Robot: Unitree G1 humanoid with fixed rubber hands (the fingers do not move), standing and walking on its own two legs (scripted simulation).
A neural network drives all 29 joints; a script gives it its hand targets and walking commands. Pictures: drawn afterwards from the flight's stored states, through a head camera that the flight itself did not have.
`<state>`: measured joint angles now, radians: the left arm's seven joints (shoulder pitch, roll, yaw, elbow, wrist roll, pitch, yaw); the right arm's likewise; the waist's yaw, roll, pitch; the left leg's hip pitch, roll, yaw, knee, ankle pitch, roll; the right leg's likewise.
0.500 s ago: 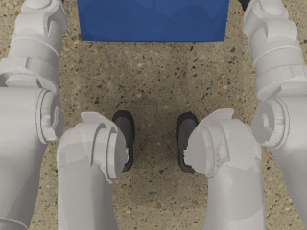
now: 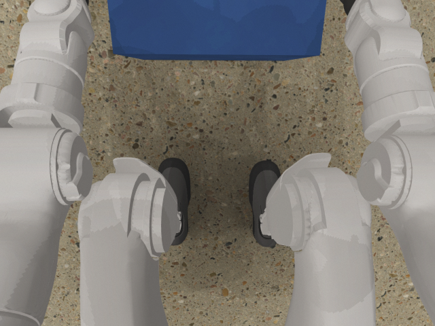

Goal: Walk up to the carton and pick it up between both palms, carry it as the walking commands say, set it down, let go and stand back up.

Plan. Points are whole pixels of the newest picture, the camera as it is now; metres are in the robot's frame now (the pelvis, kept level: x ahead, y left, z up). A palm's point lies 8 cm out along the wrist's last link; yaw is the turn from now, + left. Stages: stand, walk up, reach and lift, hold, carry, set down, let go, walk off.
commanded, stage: set down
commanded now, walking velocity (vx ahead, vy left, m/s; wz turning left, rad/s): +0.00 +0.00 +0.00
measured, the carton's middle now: out of the picture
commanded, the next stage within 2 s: none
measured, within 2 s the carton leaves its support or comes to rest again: neither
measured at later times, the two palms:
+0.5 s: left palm (70, 7) +0.52 +0.21 -0.18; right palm (367, 9) +0.52 -0.19 -0.18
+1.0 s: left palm out of the picture +0.53 +0.23 -0.13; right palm out of the picture +0.53 -0.21 -0.12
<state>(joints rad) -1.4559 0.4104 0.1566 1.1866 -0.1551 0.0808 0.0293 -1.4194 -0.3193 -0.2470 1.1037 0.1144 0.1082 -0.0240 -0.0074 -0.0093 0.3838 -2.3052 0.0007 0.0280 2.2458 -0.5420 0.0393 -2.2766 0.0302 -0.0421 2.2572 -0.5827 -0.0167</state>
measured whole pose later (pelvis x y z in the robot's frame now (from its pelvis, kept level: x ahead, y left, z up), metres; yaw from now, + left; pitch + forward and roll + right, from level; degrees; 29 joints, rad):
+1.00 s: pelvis -0.01 +0.00 +0.02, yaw +0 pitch +29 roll -1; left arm -1.41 0.51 0.10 1.03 -0.25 0.11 0.04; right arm -1.39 -0.44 -0.12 0.99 0.28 0.13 -0.08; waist -0.01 -0.01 0.50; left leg -2.16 -0.01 0.01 2.19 -0.54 0.02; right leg -2.13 0.03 -0.05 2.20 -0.58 -0.03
